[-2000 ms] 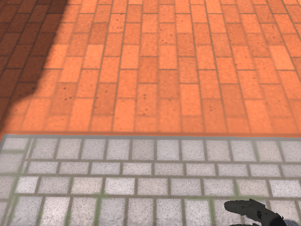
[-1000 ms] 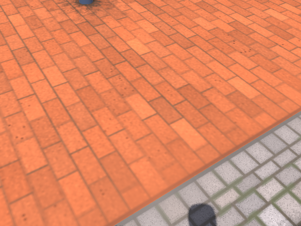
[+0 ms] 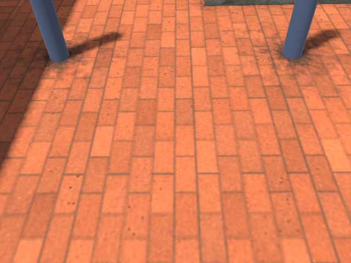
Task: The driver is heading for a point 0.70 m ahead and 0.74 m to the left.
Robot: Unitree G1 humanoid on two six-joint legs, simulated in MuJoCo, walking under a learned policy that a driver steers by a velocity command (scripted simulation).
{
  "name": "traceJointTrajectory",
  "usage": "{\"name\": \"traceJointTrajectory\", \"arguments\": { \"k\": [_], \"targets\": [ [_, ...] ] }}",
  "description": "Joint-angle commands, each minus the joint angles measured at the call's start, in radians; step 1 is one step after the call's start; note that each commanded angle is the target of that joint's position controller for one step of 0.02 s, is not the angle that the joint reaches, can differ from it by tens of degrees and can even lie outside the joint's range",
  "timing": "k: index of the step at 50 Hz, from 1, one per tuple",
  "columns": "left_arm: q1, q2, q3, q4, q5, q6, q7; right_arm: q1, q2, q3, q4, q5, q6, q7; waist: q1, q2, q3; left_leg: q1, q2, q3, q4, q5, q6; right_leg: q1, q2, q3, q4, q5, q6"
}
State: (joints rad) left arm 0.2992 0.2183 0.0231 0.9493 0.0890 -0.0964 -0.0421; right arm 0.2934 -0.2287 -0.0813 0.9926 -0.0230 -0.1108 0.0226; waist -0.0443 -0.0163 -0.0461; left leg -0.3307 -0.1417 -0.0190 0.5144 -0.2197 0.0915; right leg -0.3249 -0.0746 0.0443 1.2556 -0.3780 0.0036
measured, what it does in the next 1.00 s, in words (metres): walks ahead, turning left: right foot, then left foot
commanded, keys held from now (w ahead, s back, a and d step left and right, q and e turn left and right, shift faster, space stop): w+q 1.00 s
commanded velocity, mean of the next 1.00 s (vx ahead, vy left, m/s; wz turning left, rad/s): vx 0.50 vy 0.00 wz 0.60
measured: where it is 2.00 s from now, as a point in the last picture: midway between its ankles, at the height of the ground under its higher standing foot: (65, 204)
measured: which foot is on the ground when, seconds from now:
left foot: down 0.00-0.30, up 0.32-0.82, down 0.84-1.00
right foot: up 0.00-0.28, down 0.30-0.86, up 0.88-1.00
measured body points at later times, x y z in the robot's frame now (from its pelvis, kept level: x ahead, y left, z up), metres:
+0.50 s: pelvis +0.27 -0.05 +0.01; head +0.29 -0.05 +0.46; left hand +0.27 +0.24 -0.10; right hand +0.48 -0.28 -0.10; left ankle +0.22 +0.09 -0.63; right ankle +0.33 -0.14 -0.73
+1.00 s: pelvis +0.46 +0.12 +0.01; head +0.49 +0.15 +0.46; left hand +0.39 +0.42 -0.11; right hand +0.73 -0.02 -0.09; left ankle +0.44 +0.20 -0.73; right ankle +0.53 -0.04 -0.64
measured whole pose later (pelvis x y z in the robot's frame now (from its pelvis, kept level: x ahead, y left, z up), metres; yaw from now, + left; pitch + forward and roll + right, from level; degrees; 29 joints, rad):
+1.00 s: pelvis +0.46 +0.12 +0.01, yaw +38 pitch +2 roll +0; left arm 0.17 0.30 0.07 0.80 0.00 -0.11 0.00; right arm 0.24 -0.27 -0.07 0.66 0.01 -0.03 0.02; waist 0.00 -0.02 0.05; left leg -0.32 -0.08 -0.02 0.47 -0.18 0.09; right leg -0.53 -0.10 0.03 1.16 -0.34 0.02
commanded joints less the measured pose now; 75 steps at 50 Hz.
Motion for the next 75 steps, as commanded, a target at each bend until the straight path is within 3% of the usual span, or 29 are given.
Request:
{"name": "traceJointTrajectory", "arguments": {
  "k": [1,2,5,7,11,14,15,16,17,19,20,23,37,41,42,43,44,45,46,47,49,56,62,65,66,67,69,71,75],
  "targets": [
    [-0.101,-0.011,-0.007,-0.12,0.002,-0.014,0.027,-0.014,0.013,0.022,-0.038,0.005,-0.017,0.022,0.058,0.01,-0.006,0.108,0.308,-0.41,-0.259,0.348,0.268,-0.286,-0.026,0.072,0.048,0.008,-0.048],
    [-0.179,0.137,0.046,-0.204,-0.154,-0.049,0.068,-0.087,-0.069,0.007,-0.108,0.067,-0.001,0.001,0.097,-0.035,0.073,0.025,0.305,-0.482,-0.314,0.304,0.253,-0.3,0.002,0.047,-0.004,0.006,-0.002],
    [-0.263,0.071,0.024,-0.21,-0.105,-0.057,0.079,-0.053,-0.153,-0.009,-0.148,0.043,0.028,-0.045,0.071,0.001,0.093,-0.105,0.238,-0.325,-0.317,0.271,0.177,-0.22,0.0,-0.002,-0.413,0.176,0.047],
    [-0.349,0.042,0.018,-0.225,-0.1,-0.047,0.068,0.046,-0.157,-0.015,-0.138,0.034,0.04,-0.055,0.012,0.066,0.065,-0.155,0.173,-0.278,-0.304,0.179,0.14,-0.076,0.072,-0.03,-0.593,0.383,0.066],
    [-0.378,0.116,0.045,-0.255,-0.121,-0.026,0.069,0.097,-0.136,-0.021,-0.139,0.064,0.049,-0.06,0.01,0.107,0.04,-0.019,0.208,-0.387,-0.211,-0.008,0.092,-0.006,0.083,0.044,-0.747,0.436,0.071],
    [-0.226,0.174,0.077,-0.216,-0.109,-0.04,0.065,0.079,-0.108,-0.022,-0.176,0.046,0.056,-0.066,0.096,0.108,-0.032,0.059,0.171,-0.386,0.044,0.113,0.044,0.154,0.061,0.042,-0.797,0.291,0.008],
    [-0.074,0.218,0.089,-0.194,-0.093,-0.046,0.063,0.085,-0.047,-0.004,-0.2,0.034,0.053,-0.059,0.152,0.025,-0.16,-0.044,0.114,-0.306,0.319,0.023,0.013,0.398,-0.085,0.17,-0.776,0.216,-0.049],
    [0.011,0.296,0.104,-0.177,-0.073,-0.033,0.063,0.235,0.011,0.011,-0.23,0.062,0.044,-0.055,0.087,-0.324,-0.277,-0.342,0.003,-0.169,0.623,-0.341,-0.047,0.669,-0.321,0.657,-0.917,0.011,-0.22],
    [-0.01,0.232,0.093,-0.185,-0.087,-0.031,0.058,0.253,-0.073,0.005,-0.22,0.077,0.043,-0.056,0.086,-0.319,-0.252,-0.485,0.1,-0.165,0.811,-0.337,-0.053,0.652,-0.372,0.855,-0.967,-0.232,-0.262],
    [-0.127,0.131,0.067,-0.213,-0.09,-0.02,0.059,0.063,-0.144,-0.017,-0.254,0.052,0.053,-0.055,0.1,-0.073,-0.056,-0.48,0.176,-0.119,0.863,-0.148,-0.063,0.387,-0.277,0.518,-0.983,-0.07,-0.19],
    [-0.162,0.119,0.064,-0.203,-0.081,-0.014,0.056,0.013,-0.14,-0.023,-0.275,0.041,0.054,-0.055,0.082,-0.052,-0.014,-0.443,0.204,-0.111,0.819,-0.108,-0.062,0.282,-0.227,0.402,-0.997,0.057,-0.175],
    [-0.159,0.097,0.061,-0.17,-0.077,-0.018,0.048,-0.007,-0.092,-0.023,-0.31,0.051,0.072,-0.043,0.051,-0.083,0.017,-0.376,0.252,-0.085,0.724,-0.078,-0.06,0.171,-0.162,0.204,-1.055,0.217,-0.171],
    [0.007,0.24,0.103,-0.089,-0.107,0.012,0.054,-0.349,-0.082,0.004,-0.47,0.054,0.084,0.014,0.14,-0.046,0.106,-0.375,0.234,0.03,0.166,0.117,-0.045,0.368,-0.217,-0.123,-1.061,0.414,-0.147],
    [-0.023,0.286,0.115,-0.092,-0.128,0.036,0.061,-0.163,-0.151,-0.039,-0.439,0.043,0.091,0.02,0.003,-0.078,-0.01,-0.007,0.1,0.149,0.026,0.025,0.039,0.352,-0.185,-0.245,-0.712,0.968,-0.093],
    [-0.018,0.258,0.103,-0.1,-0.117,0.036,0.066,0.032,-0.216,-0.075,-0.38,0.046,0.096,0.008,-0.081,-0.039,-0.108,0.302,0.09,0.098,0.007,0.069,0.083,0.177,-0.143,-0.266,-0.468,0.889,-0.055],
    [-0.011,0.151,0.067,-0.148,-0.064,0.023,0.059,0.123,-0.325,-0.097,-0.363,0.054,0.098,-0.012,-0.067,0.189,-0.168,0.62,0.345,-0.313,-0.003,0.101,0.189,-0.223,-0.039,-0.264,-0.106,0.164,0.003],
    [-0.028,0.137,0.049,-0.201,-0.078,-0.021,0.046,0.126,-0.343,-0.084,-0.399,0.046,0.08,-0.006,-0.048,0.274,-0.33,0.776,0.5,-0.803,-0.184,-0.051,0.35,-0.484,0.098,-0.042,0.115,-0.232,0.02],
    [-0.131,0.207,0.069,-0.22,-0.121,-0.046,0.033,0.122,-0.261,-0.061,-0.387,0.035,0.07,-0.001,-0.085,0.158,-0.25,0.735,0.465,-0.684,-0.212,-0.036,0.296,-0.597,0.04,0.029,0.154,-0.142,0.008],
    [-0.147,0.202,0.064,-0.226,-0.126,-0.056,0.031,0.072,-0.218,-0.049,-0.385,0.038,0.064,-0.003,-0.055,0.132,-0.155,0.604,0.426,-0.536,-0.207,0.027,0.256,-0.585,0.001,0.018,0.085,-0.051,-0.006],
    [-0.14,0.196,0.065,-0.209,-0.104,-0.054,0.041,-0.01,-0.195,-0.04,-0.398,0.041,0.062,-0.004,-0.005,0.047,-0.088,0.44,0.381,-0.432,-0.214,0.11,0.22,-0.504,-0.039,0.019,0.002,0.016,0.002],
    [-0.117,0.203,0.076,-0.212,-0.083,-0.03,0.043,-0.088,-0.163,-0.025,-0.416,0.03,0.058,-0.009,0.06,0.068,-0.03,0.232,0.327,-0.345,-0.257,0.239,0.199,-0.368,-0.064,0.023,-0.107,0.073,0.023],
    [-0.314,0.111,0.042,-0.278,-0.077,-0.011,0.037,-0.009,-0.205,-0.041,-0.371,0.043,0.054,-0.042,0.014,0.088,0.03,0.06,0.231,-0.222,-0.267,0.232,0.15,-0.248,0.03,-0.005,-0.573,0.415,0.063],
    [-0.372,0.172,0.061,-0.317,-0.1,-0.026,0.014,0.062,-0.2,-0.044,-0.336,0.052,0.062,-0.047,0.001,0.126,0.042,0.153,0.285,-0.372,-0.153,0.086,0.115,-0.152,0.064,0.043,-0.742,0.366,0.023],
    [-0.185,0.211,0.09,-0.28,-0.089,-0.039,0.02,0.039,-0.149,-0.029,-0.354,0.045,0.069,-0.047,0.098,0.132,-0.046,0.121,0.208,-0.361,0.06,0.161,0.058,0.138,0.045,0.031,-0.798,0.3,-0.042],
    [-0.031,0.268,0.106,-0.267,-0.074,-0.04,0.027,0.05,-0.09,-0.007,-0.375,0.028,0.066,-0.043,0.152,0.005,-0.185,-0.014,0.139,-0.268,0.353,-0.001,0.016,0.402,-0.132,0.2,-0.783,0.283,-0.102],
    [0.041,0.324,0.119,-0.234,-0.064,-0.028,0.021,0.189,-0.068,0.001,-0.398,0.067,0.06,-0.046,0.086,-0.357,-0.289,-0.356,0.035,-0.164,0.652,-0.389,-0.045,0.665,-0.331,0.679,-0.908,0.013,-0.256],
    [-0.032,0.174,0.083,-0.266,-0.092,-0.016,0.024,0.069,-0.214,-0.029,-0.379,0.06,0.069,-0.049,0.127,-0.135,-0.093,-0.493,0.144,-0.163,0.818,-0.248,-0.068,0.505,-0.3,0.573,-0.965,-0.162,-0.204],
    [-0.107,0.143,0.069,-0.261,-0.078,-0.005,0.028,-0.016,-0.189,-0.032,-0.401,0.039,0.075,-0.047,0.091,-0.055,0.018,-0.431,0.203,-0.132,0.76,-0.132,-0.072,0.294,-0.223,0.361,-0.997,0.07,-0.179],
    [-0.105,0.143,0.071,-0.226,-0.083,-0.02,0.035,-0.022,-0.125,-0.022,-0.413,0.051,0.091,-0.034,0.059,-0.087,0.047,-0.387,0.249,-0.099,0.672,-0.066,-0.076,0.202,-0.18,0.153,-1.072,0.249,-0.183]
  ]
}}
